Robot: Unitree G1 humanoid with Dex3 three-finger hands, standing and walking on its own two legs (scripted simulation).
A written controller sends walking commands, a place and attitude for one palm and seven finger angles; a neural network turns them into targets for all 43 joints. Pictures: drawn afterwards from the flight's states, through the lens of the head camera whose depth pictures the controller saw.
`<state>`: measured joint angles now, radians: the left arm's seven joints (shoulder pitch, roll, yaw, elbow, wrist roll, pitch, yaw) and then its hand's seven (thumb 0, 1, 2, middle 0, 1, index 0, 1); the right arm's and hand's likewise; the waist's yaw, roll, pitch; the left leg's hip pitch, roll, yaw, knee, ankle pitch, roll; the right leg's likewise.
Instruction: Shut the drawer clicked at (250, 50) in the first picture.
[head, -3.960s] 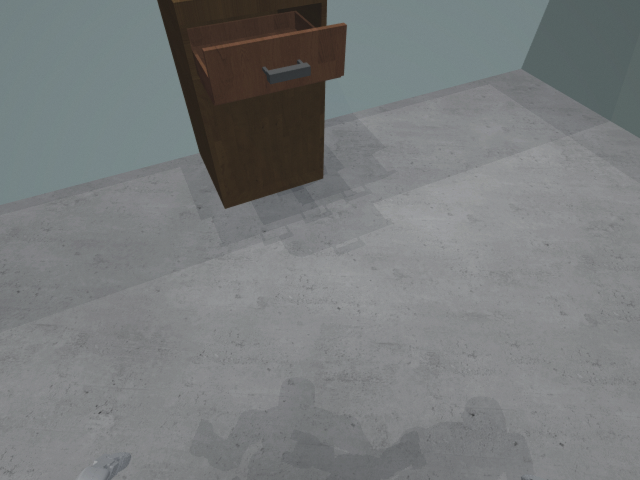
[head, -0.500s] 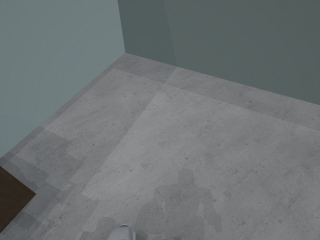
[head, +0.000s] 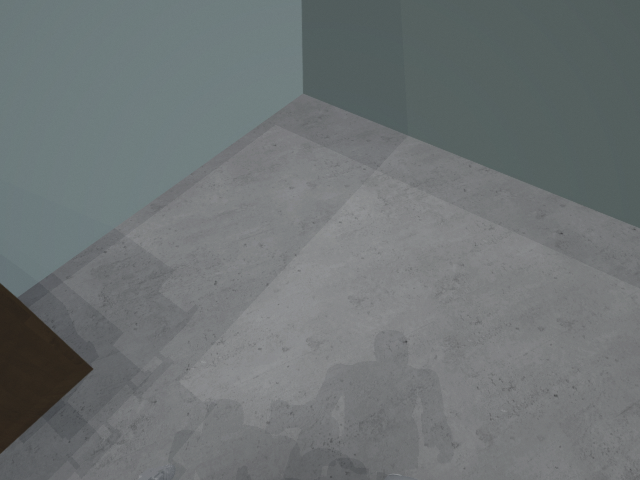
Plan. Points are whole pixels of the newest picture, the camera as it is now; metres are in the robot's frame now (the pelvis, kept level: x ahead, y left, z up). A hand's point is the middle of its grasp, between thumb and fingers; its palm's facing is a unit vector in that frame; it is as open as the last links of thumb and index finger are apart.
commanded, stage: turn to face it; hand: left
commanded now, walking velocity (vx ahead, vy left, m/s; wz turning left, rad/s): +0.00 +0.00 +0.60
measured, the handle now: out of the picture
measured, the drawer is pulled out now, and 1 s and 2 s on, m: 0.19 0.19 0.19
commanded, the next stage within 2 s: take the last steps up to it in 1.46 s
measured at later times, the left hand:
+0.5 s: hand out of the picture -0.04 +0.20 -0.18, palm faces +0.39 -0.89 -0.23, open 7.4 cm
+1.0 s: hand out of the picture -0.03 +0.20 -0.14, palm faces +0.58 -0.76 -0.30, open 7.4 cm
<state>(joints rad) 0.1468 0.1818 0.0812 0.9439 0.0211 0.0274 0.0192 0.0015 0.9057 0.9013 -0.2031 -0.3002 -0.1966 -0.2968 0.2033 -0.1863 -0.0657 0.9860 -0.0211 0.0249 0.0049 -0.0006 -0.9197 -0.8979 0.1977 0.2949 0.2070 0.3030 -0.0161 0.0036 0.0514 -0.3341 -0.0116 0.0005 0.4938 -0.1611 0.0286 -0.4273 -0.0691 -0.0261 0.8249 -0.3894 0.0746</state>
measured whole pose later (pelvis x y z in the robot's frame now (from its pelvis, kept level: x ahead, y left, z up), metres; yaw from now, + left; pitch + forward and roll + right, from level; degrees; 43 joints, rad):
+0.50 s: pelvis -0.01 -0.01 -0.01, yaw +21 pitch +0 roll +0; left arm 0.24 0.23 0.06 0.91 0.03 0.03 0.01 0.00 0.90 0.90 -0.21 -0.30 -0.20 -0.30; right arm 0.14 -0.25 -0.08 0.91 -0.01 0.05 0.04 0.01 -0.91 -0.90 0.19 0.29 0.20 0.30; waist 0.02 -0.04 0.09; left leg -0.29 0.05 0.10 0.61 -0.29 -0.04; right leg -0.28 -0.22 -0.30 0.66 -0.34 0.05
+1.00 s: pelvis -0.01 -0.04 -0.01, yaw +37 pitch -1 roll +1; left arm 0.13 0.20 0.04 0.85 0.02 0.01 0.02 0.00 0.90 0.90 -0.21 -0.30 -0.20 -0.30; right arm 0.20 -0.25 -0.09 0.93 -0.01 0.07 0.02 0.01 -0.90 -0.90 0.20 0.29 0.21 0.30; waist -0.03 0.06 0.08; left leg -0.43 -0.06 -0.10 0.84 -0.43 -0.03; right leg -0.28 -0.04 -0.08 0.58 -0.28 0.00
